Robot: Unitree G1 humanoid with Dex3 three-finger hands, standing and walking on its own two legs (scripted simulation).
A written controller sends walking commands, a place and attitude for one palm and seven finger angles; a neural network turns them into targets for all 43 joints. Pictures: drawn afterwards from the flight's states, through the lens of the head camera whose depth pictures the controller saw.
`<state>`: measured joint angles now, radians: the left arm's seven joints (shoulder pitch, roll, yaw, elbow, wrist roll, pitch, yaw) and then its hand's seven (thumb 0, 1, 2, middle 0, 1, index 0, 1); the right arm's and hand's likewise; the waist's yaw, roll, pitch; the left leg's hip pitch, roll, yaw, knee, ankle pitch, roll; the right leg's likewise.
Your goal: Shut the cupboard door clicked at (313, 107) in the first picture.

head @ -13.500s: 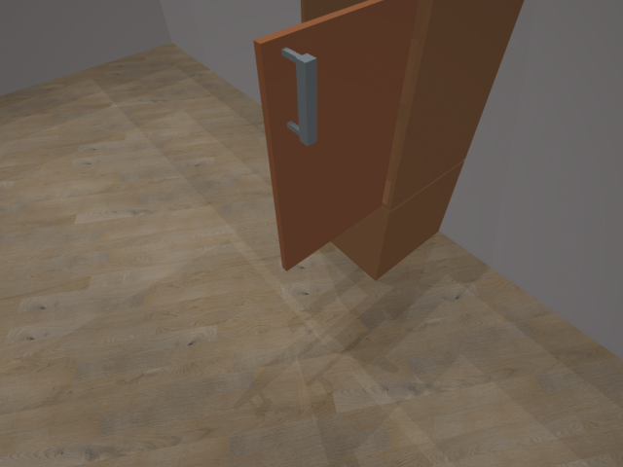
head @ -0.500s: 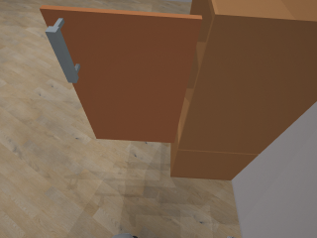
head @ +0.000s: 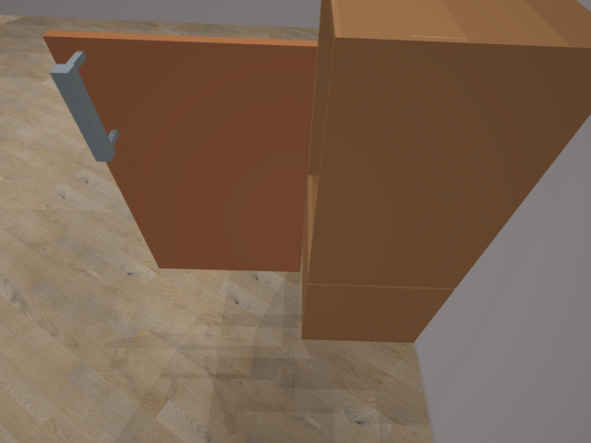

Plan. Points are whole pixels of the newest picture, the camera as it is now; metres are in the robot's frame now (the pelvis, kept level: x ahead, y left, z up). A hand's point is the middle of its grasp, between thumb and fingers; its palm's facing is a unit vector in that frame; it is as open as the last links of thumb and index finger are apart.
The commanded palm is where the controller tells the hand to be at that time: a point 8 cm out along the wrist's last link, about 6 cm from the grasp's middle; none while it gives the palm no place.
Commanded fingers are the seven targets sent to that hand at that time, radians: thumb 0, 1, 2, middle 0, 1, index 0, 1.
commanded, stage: come to a stop and stand still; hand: left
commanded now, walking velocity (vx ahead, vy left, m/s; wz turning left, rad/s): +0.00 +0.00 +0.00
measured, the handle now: (92, 108) +0.53 +0.34 +0.16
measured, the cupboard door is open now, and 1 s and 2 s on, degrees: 90 90 90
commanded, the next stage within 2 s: look again from close up in 0.06 s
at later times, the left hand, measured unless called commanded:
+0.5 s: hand out of the picture +0.00 +0.20 -0.17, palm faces -0.01 -0.97 -0.23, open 7.4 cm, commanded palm none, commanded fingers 0.00 0.90 0.90 -0.20 -0.30 -0.20 -0.30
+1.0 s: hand out of the picture +0.03 +0.22 -0.18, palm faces +0.02 -0.98 -0.20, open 7.4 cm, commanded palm none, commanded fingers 0.00 0.90 0.90 -0.20 -0.30 -0.20 -0.30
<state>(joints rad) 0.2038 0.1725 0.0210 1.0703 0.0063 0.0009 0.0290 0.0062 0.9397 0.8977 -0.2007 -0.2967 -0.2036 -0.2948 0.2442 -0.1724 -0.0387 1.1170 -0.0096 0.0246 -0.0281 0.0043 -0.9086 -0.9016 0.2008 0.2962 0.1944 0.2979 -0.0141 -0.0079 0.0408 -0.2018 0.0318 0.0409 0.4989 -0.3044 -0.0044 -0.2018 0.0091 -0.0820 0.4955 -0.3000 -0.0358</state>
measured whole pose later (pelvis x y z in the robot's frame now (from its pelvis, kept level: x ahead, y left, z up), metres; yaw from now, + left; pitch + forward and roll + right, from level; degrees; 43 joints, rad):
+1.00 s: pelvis +0.02 +0.03 +0.00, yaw +0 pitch +0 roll +0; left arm 0.27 0.19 0.01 1.07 0.02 0.00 0.02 0.00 0.91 0.90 -0.20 -0.30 -0.20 -0.29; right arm 0.27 -0.20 0.01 1.07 -0.02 0.00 -0.01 0.00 -0.91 -0.90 0.20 0.30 0.20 0.30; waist 0.02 -0.01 0.01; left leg -0.19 -0.01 0.06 0.55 -0.37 0.04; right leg -0.19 -0.04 -0.06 0.53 -0.35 0.01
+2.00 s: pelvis +0.11 +0.14 +0.00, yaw +0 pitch +1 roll +0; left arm 0.27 0.23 0.05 1.02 0.02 0.05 0.02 0.01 0.92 0.90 -0.19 -0.30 -0.20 -0.29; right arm 0.16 -0.13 0.00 0.96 -0.02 0.00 -0.03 -0.01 -0.93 -0.90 0.21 0.30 0.20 0.30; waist 0.02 -0.06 0.05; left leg -0.32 0.03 0.10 0.48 -0.18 0.03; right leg -0.40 -0.01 -0.02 1.01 -0.47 0.02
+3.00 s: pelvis +0.07 +0.11 +0.00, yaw -1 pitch -1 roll +0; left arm 0.33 0.12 -0.02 1.11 0.01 -0.02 0.04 0.01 0.91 0.90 -0.20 -0.30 -0.20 -0.29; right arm 0.31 -0.16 0.01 1.07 -0.02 -0.01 -0.02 0.02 -0.94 -0.90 0.20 0.30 0.20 0.30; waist -0.01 0.04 0.00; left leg -0.21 0.01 0.05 0.51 -0.28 0.01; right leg -0.18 0.02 -0.06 0.48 -0.29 -0.04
